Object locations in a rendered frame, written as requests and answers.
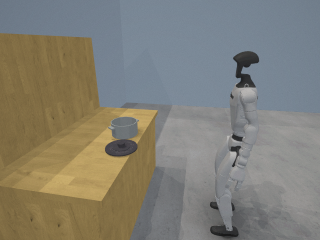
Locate pot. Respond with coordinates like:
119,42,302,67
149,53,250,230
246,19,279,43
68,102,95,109
108,116,139,140

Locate robot left shin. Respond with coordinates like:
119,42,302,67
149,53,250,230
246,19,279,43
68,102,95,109
215,194,233,231

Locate table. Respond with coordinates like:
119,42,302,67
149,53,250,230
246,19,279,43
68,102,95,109
0,33,158,240

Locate robot left hand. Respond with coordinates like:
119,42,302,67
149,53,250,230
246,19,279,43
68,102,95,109
225,165,246,191

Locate robot head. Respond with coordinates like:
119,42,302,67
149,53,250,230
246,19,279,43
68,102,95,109
233,51,259,88

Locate knob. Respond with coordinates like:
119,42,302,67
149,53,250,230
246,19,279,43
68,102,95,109
117,141,125,147

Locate robot left upper arm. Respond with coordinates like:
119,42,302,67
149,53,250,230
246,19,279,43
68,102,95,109
239,88,259,134

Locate robot left forearm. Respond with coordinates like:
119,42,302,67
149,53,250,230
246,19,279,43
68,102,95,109
235,126,257,169

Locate lid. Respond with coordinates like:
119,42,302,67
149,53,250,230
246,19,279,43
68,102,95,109
105,139,138,157

